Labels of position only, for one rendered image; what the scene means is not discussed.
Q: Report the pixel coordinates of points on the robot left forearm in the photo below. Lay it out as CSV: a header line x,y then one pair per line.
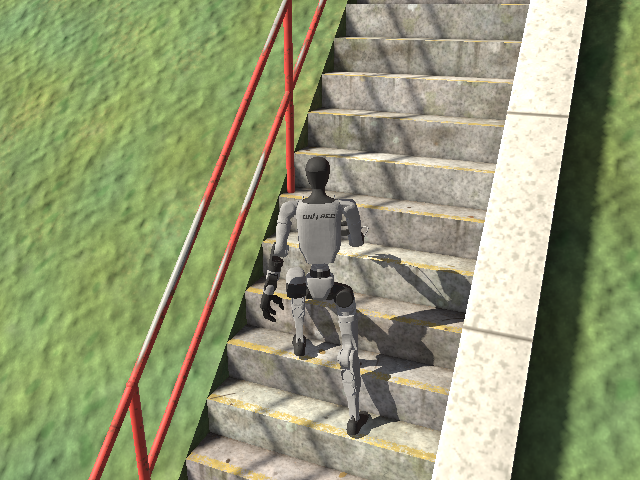
x,y
273,273

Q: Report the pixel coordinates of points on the left robot upper arm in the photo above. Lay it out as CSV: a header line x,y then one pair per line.
x,y
287,211

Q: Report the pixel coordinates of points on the left robot hand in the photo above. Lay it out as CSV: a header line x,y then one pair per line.
x,y
266,308

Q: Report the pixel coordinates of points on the robot right foot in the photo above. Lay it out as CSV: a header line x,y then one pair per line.
x,y
353,427

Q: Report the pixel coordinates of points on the right robot upper arm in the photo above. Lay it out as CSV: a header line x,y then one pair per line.
x,y
350,211

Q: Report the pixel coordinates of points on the robot left foot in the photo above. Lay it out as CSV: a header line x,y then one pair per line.
x,y
299,348

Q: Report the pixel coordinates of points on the robot foot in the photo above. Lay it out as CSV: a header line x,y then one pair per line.
x,y
353,427
299,348

